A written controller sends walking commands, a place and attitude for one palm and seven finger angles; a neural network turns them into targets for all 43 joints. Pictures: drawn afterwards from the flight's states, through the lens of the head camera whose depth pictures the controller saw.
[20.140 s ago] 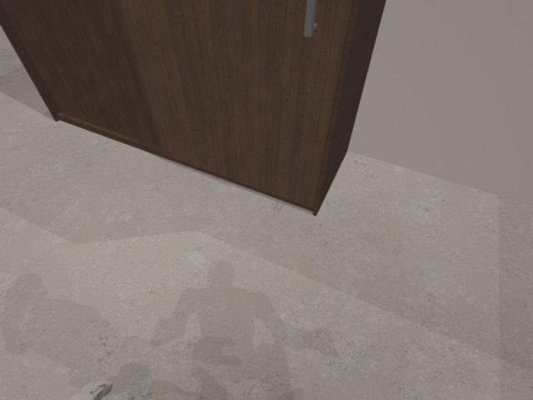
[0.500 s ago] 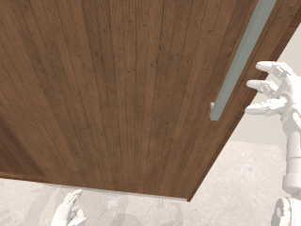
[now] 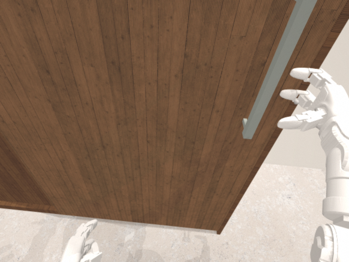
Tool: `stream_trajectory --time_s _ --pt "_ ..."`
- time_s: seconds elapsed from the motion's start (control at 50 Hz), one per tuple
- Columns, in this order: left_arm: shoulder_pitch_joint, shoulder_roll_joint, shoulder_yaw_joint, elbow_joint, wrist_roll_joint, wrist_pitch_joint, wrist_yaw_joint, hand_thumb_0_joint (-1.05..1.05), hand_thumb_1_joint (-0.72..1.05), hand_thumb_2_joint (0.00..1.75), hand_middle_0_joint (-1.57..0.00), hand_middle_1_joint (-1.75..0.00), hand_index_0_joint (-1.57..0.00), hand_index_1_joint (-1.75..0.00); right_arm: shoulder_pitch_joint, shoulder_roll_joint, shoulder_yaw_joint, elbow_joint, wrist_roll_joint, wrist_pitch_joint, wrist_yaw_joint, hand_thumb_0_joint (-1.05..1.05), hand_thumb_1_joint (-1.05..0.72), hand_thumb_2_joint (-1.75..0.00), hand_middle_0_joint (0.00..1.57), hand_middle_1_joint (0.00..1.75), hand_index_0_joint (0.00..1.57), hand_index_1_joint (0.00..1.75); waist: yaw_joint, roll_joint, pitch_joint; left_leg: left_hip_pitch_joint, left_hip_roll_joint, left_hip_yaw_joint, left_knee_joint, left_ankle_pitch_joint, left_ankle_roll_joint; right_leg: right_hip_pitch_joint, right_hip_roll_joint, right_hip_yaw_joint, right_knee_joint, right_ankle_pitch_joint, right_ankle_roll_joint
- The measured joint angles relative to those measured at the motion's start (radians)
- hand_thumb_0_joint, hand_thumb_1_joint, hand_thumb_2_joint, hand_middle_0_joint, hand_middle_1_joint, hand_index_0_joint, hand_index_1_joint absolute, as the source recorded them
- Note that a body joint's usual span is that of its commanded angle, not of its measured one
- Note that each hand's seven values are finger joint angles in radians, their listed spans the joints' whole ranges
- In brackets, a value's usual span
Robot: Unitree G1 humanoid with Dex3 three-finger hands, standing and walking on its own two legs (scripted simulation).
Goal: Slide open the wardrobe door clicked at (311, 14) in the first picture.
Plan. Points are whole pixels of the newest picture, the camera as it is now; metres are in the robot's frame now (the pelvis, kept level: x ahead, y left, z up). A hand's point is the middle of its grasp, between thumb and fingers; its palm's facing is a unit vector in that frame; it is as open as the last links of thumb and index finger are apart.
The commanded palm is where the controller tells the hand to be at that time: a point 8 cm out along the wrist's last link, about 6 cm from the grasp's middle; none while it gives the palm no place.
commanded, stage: move the hooked fingers beside the handle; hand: right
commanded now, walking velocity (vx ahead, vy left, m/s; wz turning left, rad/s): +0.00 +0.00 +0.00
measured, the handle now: (267, 77) +0.46 -0.17 +0.25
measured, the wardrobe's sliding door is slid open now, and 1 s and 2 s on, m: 0.00 0.00 0.00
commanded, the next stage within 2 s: feel for the door with the fingertips in 0.08 s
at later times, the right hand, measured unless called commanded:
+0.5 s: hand (287, 105) +0.38 -0.19 +0.23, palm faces +0.04 +1.00 -0.02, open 14.0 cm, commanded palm +0.35 -0.24 +0.23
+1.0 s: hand (283, 98) +0.40 -0.19 +0.23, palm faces +0.05 +1.00 -0.01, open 14.0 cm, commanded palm +0.38 -0.24 +0.23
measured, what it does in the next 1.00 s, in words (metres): stands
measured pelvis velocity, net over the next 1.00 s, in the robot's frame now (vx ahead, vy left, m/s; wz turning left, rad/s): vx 0.00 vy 0.00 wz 0.01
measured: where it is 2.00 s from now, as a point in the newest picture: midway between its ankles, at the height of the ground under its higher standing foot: outside the picture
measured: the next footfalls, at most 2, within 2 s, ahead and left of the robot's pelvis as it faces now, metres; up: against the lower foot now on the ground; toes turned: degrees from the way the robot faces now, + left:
none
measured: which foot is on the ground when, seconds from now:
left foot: down 0.00-1.00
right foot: down 0.00-1.00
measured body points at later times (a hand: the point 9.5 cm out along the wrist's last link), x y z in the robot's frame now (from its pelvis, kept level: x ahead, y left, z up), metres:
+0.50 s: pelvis +0.00 +0.00 +0.00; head -0.03 +0.02 +0.45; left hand +0.17 +0.24 -0.09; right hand +0.37 -0.25 +0.23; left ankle -0.01 +0.12 -0.74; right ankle -0.01 -0.12 -0.74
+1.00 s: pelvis +0.00 +0.00 +0.00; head -0.02 +0.02 +0.45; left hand +0.14 +0.24 -0.10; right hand +0.39 -0.24 +0.24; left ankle -0.01 +0.12 -0.74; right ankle -0.01 -0.12 -0.74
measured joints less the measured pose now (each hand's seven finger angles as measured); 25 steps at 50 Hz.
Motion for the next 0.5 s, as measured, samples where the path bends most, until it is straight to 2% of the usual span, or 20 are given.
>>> stream_trajectory --time_s 0.16,0.26,0.5 --pt "0.017 0.008 0.007 -0.002 -0.002 0.004 0.000 0.01 0.91 0.90 -0.21 -0.30 -0.20 -0.30 0.044 -0.001 -0.015 -0.043 0.003 0.001 0.004 -0.01 0.50 -0.30 0.30 1.20 0.30 1.20 -0.001 -0.004 0.002 0.006 -0.004 -0.002 -0.004 0.002 0.003 0.008 -0.004 -0.002 -0.005 0.002 0.002" --pt "0.013 0.011 0.008 0.007 -0.004 -0.001 0.005 0.01 0.91 0.90 -0.21 -0.30 -0.20 -0.30 0.027 0.002 0.002 -0.033 0.003 0.009 0.000 -0.01 0.50 -0.30 0.30 1.20 0.30 1.20 -0.007 -0.003 0.005 0.007 -0.004 0.005 -0.003 0.002 0.004 0.004 -0.004 0.006 -0.001 0.003 0.004" --pt "-0.016 0.000 0.007 -0.001 0.000 0.002 -0.004 0.01 0.91 0.90 -0.21 -0.30 -0.20 -0.30 0.037 0.054 0.037 -0.089 0.007 0.028 -0.034 -0.01 0.50 -0.30 0.30 1.20 0.30 1.20 -0.010 -0.001 0.002 0.009 -0.005 0.004 -0.002 0.004 0.005 0.008 -0.005 0.004 -0.001 0.004 0.004"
